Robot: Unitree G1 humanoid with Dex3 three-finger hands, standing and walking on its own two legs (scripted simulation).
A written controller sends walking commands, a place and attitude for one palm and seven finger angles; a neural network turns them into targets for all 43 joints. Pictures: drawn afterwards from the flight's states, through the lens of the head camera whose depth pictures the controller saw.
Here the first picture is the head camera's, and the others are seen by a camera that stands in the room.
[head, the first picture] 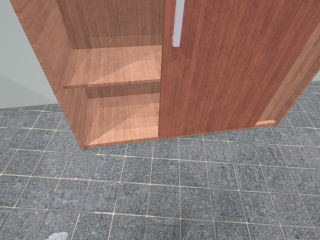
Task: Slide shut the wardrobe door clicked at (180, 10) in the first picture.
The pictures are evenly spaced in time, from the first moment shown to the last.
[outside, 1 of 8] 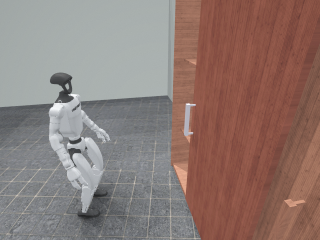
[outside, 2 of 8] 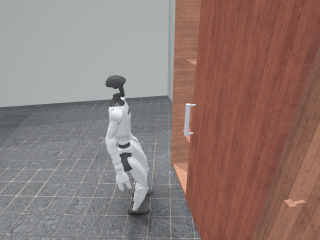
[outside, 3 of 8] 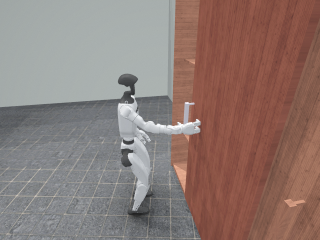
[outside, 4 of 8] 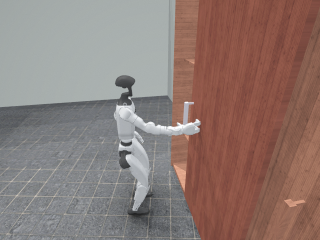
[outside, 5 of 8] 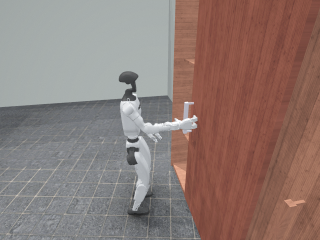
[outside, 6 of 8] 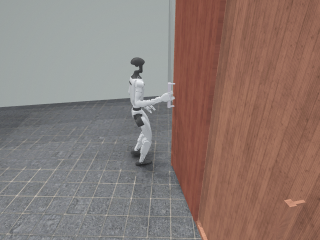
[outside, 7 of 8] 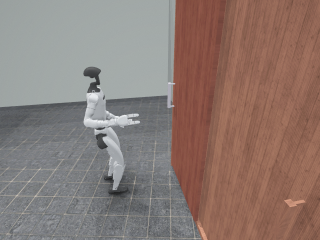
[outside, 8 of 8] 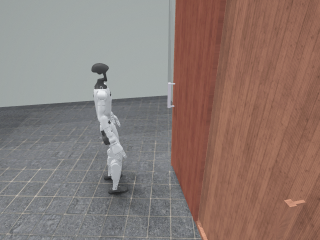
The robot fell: no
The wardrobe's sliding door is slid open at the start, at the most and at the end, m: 0.56 0.56 0.00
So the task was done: yes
